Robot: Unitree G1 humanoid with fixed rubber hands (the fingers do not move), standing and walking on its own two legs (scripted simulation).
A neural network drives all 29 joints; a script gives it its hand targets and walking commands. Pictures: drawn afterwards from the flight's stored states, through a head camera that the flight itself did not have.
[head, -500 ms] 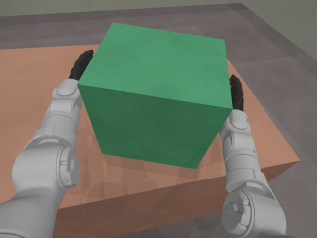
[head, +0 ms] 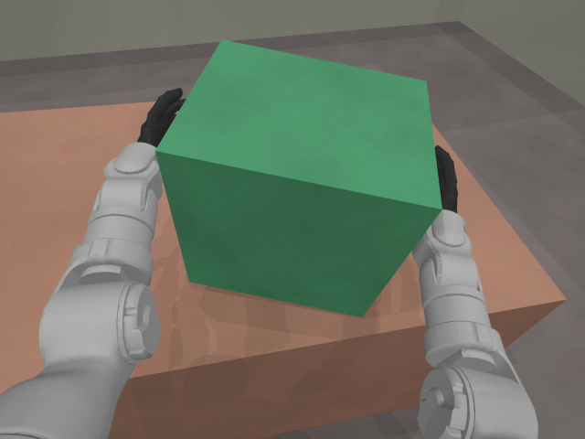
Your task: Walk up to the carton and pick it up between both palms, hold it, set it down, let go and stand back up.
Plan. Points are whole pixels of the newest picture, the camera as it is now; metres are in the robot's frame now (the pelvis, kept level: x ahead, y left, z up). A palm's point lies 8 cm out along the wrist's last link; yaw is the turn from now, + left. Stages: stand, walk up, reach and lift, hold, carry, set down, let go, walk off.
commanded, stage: reach and lift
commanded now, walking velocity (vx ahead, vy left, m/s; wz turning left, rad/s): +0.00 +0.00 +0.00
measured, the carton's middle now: (297, 190) +0.46 -0.02 +0.09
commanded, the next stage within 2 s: none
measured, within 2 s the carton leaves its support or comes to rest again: neither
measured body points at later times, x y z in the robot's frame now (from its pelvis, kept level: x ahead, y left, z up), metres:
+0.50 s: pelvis -0.01 +0.00 +0.00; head -0.01 +0.02 +0.45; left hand +0.45 +0.17 +0.20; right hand +0.38 -0.21 +0.16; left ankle -0.01 +0.10 -0.75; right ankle -0.02 -0.15 -0.75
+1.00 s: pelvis -0.01 -0.01 +0.00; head -0.03 +0.01 +0.45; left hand +0.42 +0.18 +0.23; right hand +0.38 -0.21 +0.19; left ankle -0.01 +0.10 -0.75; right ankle -0.02 -0.15 -0.75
